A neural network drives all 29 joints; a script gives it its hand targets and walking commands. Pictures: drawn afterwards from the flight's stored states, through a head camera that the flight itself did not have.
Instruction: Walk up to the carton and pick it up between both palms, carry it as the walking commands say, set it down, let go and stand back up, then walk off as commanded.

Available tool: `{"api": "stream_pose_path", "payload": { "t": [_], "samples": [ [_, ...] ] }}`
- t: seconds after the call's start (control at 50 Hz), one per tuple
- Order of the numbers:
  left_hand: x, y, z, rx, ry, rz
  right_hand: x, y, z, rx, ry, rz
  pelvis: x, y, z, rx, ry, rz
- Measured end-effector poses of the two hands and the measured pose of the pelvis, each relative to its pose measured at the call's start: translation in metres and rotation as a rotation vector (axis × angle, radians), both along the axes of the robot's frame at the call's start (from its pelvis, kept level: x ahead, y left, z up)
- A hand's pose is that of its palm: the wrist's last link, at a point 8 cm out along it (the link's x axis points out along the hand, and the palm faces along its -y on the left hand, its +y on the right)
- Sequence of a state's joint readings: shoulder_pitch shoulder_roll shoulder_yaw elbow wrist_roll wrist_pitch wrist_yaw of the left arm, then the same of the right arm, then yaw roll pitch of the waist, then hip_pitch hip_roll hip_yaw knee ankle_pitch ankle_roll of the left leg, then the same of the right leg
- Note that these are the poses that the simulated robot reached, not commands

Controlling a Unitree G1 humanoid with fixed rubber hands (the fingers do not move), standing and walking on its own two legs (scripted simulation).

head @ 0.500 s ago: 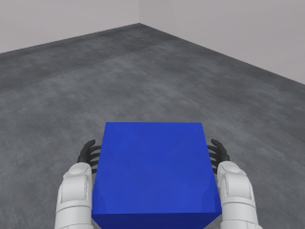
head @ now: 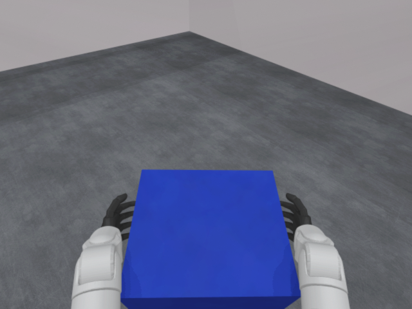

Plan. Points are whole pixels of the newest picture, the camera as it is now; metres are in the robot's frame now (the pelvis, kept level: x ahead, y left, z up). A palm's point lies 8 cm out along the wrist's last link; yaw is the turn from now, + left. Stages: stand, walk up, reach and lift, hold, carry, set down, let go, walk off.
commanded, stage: hold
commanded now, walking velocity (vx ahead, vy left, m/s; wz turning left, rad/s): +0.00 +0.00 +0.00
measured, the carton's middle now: (207, 245) +0.28 +0.00 -0.03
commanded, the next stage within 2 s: carry in 0.76 s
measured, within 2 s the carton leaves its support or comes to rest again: neither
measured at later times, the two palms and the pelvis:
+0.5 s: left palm (110, 233) +0.27 +0.18 +0.04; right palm (299, 231) +0.27 -0.18 +0.05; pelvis +0.00 +0.00 +0.00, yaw +0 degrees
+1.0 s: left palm (76, 242) +0.24 +0.23 +0.05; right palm (273, 219) +0.29 -0.13 +0.06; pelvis -0.01 +0.04 -0.02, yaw +6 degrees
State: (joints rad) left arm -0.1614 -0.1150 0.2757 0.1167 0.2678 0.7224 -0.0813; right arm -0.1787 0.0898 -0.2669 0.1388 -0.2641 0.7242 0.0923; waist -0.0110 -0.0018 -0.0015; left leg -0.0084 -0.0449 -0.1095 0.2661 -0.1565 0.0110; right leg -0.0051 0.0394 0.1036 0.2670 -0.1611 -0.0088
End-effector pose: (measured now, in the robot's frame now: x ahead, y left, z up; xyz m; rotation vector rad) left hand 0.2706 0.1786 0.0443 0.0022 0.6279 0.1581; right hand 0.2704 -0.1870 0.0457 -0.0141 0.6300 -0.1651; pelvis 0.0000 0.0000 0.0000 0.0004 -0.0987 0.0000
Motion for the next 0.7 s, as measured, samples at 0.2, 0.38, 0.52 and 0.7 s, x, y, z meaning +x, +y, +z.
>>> {"api": "stream_pose_path", "payload": {
  "t": [0.2, 0.38, 0.52, 0.7],
  "samples": [
    [-0.0008, 0.0023, 0.0, 0.0, 0.0, 0.002, 0.0, 0.0022, 0.0003, -0.003, 0.0, 0.003, -0.0028, 0.0006, -0.0004, 0.0, -0.004, 0.001],
    [-0.0006, 0.0034, -0.0001, 0.0, 0.0, 0.002, 0.0001, 0.0034, 0.0, -0.005, 0.0, 0.004, -0.0035, 0.0016, -0.0004, 0.001, -0.003, 0.0],
    [-0.0004, 0.0035, -0.0004, 0.0, 0.0, 0.001, -0.0002, 0.0034, -0.0003, -0.006, -0.001, 0.003, -0.0034, 0.0022, -0.0003, 0.001, -0.002, -0.002],
    [-0.0004, 0.0032, -0.0005, -0.001, -0.001, 0.001, -0.0006, 0.0032, -0.0005, -0.007, -0.002, 0.003, -0.0034, 0.0025, -0.0003, 0.001, -0.001, -0.004]
  ]
}}
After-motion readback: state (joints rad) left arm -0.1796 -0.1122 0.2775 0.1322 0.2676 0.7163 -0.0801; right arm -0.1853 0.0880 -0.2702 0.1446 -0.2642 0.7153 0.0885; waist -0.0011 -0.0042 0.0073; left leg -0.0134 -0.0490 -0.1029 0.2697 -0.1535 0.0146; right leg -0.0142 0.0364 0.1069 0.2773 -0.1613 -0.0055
